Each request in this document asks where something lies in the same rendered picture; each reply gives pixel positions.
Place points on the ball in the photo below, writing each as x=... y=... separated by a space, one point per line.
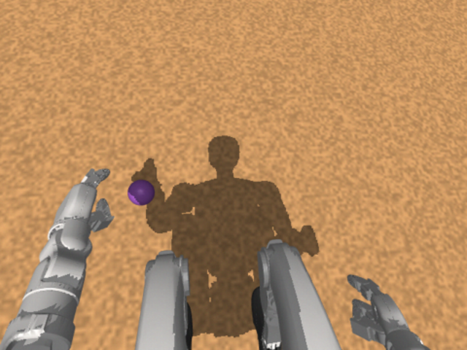
x=141 y=192

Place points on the right robot foot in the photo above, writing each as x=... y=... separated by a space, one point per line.
x=258 y=319

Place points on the left robot hand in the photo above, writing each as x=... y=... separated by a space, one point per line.
x=78 y=203

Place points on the left robot arm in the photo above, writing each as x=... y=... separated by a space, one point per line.
x=46 y=315

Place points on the right robot arm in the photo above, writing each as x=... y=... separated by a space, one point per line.
x=403 y=340

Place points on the right robot hand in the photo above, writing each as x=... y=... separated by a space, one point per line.
x=375 y=321

